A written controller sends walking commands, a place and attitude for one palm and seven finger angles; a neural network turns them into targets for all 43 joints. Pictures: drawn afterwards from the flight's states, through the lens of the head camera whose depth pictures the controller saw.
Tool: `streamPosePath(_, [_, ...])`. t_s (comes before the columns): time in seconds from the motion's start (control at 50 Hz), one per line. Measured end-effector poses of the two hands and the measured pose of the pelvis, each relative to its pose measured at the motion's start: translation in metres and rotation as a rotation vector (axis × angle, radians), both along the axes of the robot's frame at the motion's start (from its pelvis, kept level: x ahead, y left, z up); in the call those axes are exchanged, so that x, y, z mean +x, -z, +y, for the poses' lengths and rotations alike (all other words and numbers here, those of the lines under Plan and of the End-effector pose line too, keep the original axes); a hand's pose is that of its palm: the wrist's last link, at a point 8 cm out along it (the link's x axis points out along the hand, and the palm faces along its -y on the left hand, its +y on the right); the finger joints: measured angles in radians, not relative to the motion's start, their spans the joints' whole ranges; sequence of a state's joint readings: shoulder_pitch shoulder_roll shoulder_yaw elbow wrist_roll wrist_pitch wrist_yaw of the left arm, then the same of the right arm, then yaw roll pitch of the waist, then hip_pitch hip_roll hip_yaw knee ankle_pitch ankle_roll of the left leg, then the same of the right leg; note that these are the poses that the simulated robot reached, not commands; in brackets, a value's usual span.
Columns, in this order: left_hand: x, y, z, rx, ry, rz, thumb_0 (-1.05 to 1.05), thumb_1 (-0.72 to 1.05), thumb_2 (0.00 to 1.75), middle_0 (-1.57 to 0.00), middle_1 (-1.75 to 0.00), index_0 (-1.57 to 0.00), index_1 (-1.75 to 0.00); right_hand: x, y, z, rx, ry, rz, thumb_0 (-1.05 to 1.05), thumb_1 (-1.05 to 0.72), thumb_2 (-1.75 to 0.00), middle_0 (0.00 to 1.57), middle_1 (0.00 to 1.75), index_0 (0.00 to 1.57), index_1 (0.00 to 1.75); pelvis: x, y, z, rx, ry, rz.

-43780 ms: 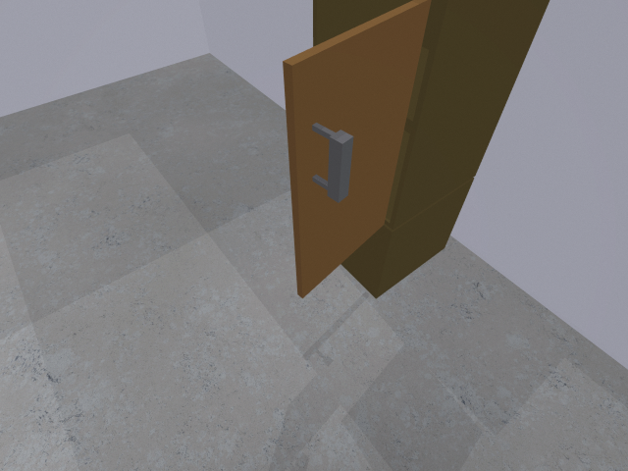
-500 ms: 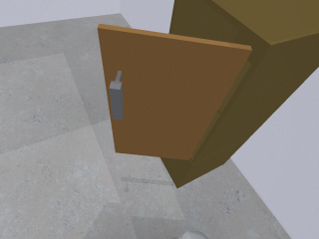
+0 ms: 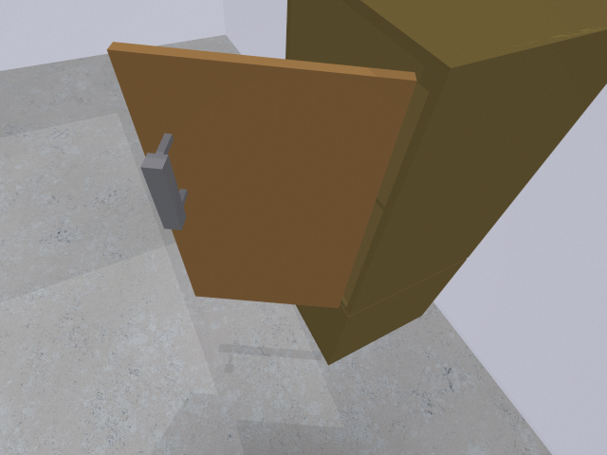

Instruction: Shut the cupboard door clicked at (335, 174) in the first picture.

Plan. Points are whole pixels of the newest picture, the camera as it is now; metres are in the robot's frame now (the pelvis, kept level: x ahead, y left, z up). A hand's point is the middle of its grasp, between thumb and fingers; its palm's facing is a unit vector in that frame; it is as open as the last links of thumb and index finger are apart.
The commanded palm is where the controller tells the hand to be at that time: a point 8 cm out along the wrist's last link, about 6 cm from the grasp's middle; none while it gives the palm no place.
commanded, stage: come to a stop and stand still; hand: left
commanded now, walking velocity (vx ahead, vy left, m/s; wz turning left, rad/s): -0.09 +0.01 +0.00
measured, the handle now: (170, 182) +0.43 +0.23 +0.08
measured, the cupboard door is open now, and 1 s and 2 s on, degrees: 59 59 59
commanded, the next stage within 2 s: look again from close up in 1.48 s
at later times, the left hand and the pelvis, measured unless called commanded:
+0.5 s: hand out of the picture +0.01 +0.18 -0.16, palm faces +0.04 -0.97 -0.25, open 7.4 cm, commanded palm none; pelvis -0.03 -0.02 +0.00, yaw +1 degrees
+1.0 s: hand out of the picture -0.06 +0.17 -0.18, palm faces +0.01 -0.99 -0.15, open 7.4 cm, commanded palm none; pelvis -0.05 +0.01 +0.01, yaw +1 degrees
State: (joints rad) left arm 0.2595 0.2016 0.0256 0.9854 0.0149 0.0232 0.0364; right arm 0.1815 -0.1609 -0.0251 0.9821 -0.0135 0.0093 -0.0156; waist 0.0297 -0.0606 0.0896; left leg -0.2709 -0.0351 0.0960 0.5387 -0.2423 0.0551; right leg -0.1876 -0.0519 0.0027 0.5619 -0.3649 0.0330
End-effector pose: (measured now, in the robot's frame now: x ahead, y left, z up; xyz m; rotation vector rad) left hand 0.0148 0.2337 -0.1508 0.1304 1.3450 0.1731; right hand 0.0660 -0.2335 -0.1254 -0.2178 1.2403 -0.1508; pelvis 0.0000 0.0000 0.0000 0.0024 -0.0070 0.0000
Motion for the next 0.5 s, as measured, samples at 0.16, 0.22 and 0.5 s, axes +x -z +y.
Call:
streamPosePath(0.16, [-0.002, -0.008, 0.001, 0.019, -0.005, 0.002, 0.01, 0.92, 0.90, -0.20, -0.30, -0.20, -0.30, 0.026, 0.003, 0.026, 0.057, -0.058, -0.063, 0.00, -0.90, -0.90, 0.20, 0.30, 0.20, 0.30, -0.010, -0.004, 0.002, 0.017, -0.004, 0.000])
streamPosePath(0.22, [-0.005, -0.012, -0.003, 0.029, 0.000, -0.019, 0.01, 0.92, 0.90, -0.20, -0.30, -0.20, -0.30, 0.024, 0.007, 0.028, 0.085, -0.053, -0.068, 0.00, -0.90, -0.90, 0.20, 0.30, 0.20, 0.30, -0.013, -0.003, -0.001, 0.020, -0.005, -0.007])
streamPosePath(0.5, [-0.012, -0.019, -0.008, 0.065, 0.045, -0.138, 0.01, 0.91, 0.90, -0.20, -0.30, -0.20, -0.30, -0.019, -0.003, -0.030, 0.003, -0.002, -0.114, 0.00, -0.90, -0.90, 0.20, 0.30, 0.20, 0.30, -0.027, 0.000, -0.018, -0.008, -0.017, -0.035])
